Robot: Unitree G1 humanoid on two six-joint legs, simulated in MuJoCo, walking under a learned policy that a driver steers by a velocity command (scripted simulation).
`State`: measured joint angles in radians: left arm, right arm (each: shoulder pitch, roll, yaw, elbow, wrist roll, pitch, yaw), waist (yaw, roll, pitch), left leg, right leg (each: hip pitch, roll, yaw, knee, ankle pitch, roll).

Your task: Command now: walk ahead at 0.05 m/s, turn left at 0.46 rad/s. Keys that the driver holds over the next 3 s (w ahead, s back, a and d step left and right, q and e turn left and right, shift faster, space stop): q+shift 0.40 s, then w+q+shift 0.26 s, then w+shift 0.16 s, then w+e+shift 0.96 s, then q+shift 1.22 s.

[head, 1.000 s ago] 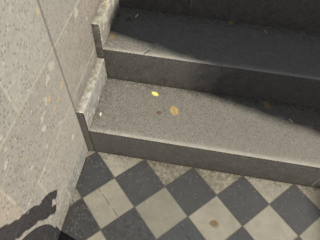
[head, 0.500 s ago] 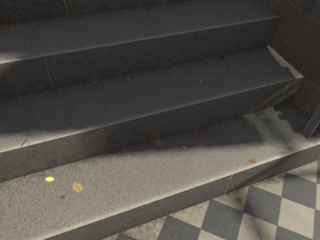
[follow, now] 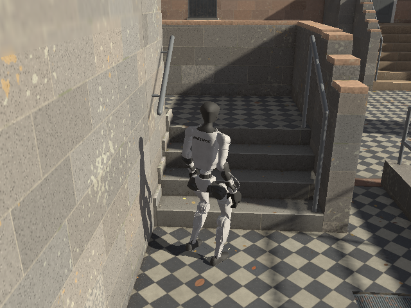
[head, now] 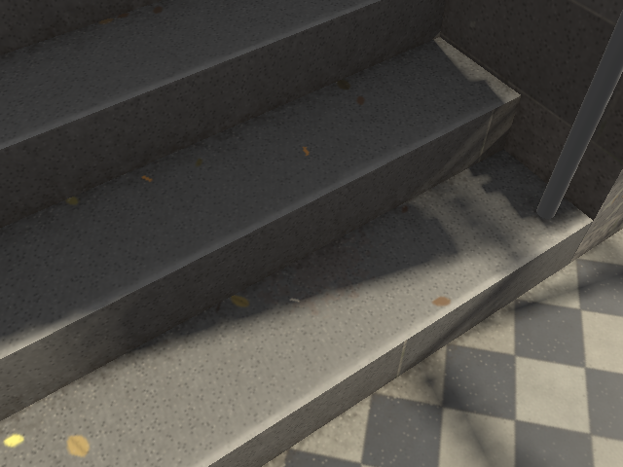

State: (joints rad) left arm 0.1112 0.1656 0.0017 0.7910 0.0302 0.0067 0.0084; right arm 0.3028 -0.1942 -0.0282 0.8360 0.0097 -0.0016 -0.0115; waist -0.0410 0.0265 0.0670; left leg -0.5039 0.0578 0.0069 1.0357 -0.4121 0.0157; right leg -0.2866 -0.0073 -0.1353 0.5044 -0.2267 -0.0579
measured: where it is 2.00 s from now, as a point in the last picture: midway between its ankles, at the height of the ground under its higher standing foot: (143, 212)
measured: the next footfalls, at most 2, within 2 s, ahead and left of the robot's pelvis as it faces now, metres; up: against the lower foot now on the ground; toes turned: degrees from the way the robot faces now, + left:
left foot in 0.24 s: +0.06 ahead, +0.14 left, +0.00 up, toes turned +17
right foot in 0.62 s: +0.21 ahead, -0.02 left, +0.00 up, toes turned +37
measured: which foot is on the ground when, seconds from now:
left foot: up 0.00-0.22, down 0.24-0.62, up 0.64-0.94, down 0.96-1.00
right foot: down 0.00-0.24, up 0.26-0.60, down 0.62-0.96, up 0.98-1.00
